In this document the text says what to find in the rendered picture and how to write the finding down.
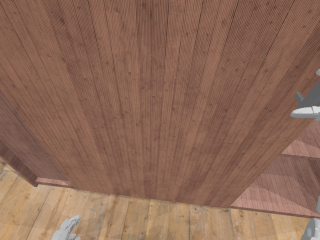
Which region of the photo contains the right robot hand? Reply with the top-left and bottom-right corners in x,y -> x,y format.
290,69 -> 320,122

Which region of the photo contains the handle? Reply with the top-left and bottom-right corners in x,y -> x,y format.
294,80 -> 320,110

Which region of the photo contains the robot right upper arm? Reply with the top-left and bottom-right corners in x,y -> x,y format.
300,218 -> 320,240

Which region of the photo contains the left robot hand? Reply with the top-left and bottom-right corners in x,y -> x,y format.
51,215 -> 81,240

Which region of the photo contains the wardrobe door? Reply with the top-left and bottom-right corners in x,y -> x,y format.
0,0 -> 320,209
0,89 -> 69,181

